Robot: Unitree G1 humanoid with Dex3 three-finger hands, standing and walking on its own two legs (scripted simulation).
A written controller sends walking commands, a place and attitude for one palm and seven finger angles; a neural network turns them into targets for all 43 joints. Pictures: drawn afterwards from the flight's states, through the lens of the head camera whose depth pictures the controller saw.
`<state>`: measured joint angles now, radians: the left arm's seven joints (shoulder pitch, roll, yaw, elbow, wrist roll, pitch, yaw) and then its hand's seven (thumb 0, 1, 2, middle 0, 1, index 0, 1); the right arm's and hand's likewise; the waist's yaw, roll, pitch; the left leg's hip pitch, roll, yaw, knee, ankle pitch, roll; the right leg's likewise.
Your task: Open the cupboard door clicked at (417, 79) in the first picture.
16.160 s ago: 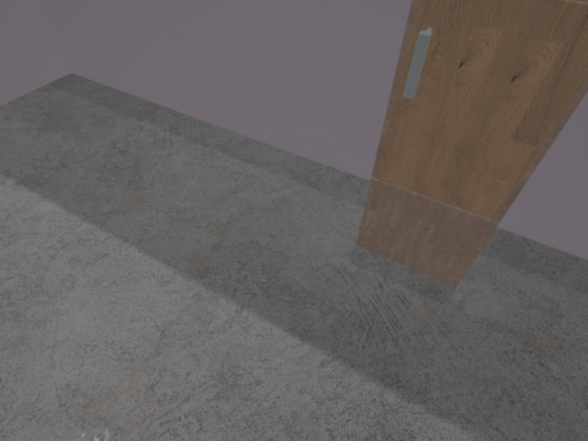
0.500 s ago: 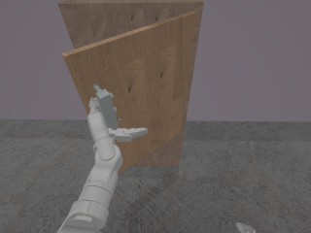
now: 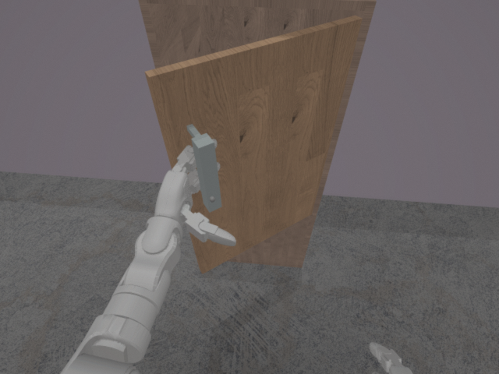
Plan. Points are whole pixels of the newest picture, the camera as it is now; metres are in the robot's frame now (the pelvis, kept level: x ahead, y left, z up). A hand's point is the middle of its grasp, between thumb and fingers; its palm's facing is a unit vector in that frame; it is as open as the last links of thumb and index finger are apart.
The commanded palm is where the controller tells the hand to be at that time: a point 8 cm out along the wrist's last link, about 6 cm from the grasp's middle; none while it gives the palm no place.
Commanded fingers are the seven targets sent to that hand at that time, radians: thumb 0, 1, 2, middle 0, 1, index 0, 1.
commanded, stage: slide the hand sideways off the handle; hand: left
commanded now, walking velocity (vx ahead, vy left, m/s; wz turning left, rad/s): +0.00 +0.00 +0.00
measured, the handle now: (202, 169) +0.43 +0.11 +0.10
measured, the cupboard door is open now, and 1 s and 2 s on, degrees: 37 42 42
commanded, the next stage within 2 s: draw the hand back to the body in 0.98 s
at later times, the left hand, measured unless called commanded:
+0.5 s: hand (218, 217) +0.33 +0.08 +0.09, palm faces -0.11 -0.99 -0.01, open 15.9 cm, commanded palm +0.30 +0.16 +0.09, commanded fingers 0.00 -0.50 0.30 -0.15 -0.30 -0.15 -0.30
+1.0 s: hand (165, 248) +0.27 +0.15 +0.09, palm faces -0.02 -1.00 -0.04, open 16.3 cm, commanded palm +0.26 +0.20 +0.09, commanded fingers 0.00 -0.50 0.30 -0.15 -0.30 -0.15 -0.30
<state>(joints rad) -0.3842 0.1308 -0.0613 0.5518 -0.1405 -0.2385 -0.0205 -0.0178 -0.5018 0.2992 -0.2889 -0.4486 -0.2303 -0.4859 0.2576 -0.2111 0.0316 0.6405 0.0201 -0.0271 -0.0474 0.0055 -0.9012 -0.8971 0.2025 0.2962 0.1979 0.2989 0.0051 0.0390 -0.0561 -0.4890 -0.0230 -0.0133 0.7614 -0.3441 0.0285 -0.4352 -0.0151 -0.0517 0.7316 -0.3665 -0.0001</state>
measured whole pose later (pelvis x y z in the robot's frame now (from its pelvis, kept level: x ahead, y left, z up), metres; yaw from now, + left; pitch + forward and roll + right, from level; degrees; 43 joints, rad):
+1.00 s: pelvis +0.01 -0.04 +0.00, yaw +0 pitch +3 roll +0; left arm 0.13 0.24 0.19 0.12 -0.28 -0.19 -0.28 -0.02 -0.50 0.30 -0.16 -0.30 -0.16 -0.30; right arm 0.22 -0.26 0.03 0.57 0.03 -0.12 -0.07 0.01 -0.90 -0.90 0.20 0.30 0.20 0.30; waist 0.02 0.06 -0.06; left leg -0.43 0.01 -0.03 0.73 -0.36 -0.02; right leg -0.39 0.02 -0.07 0.73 -0.39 -0.05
